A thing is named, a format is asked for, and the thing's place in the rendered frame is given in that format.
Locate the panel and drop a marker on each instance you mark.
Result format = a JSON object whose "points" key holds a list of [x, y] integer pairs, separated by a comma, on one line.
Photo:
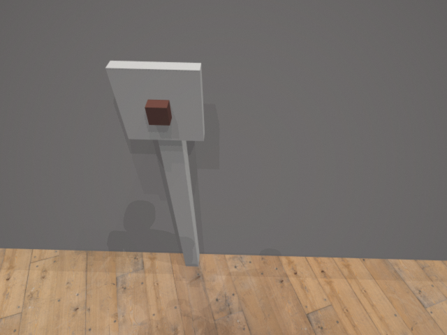
{"points": [[135, 82]]}

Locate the button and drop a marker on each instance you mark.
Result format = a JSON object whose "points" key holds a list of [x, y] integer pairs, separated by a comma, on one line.
{"points": [[158, 112]]}

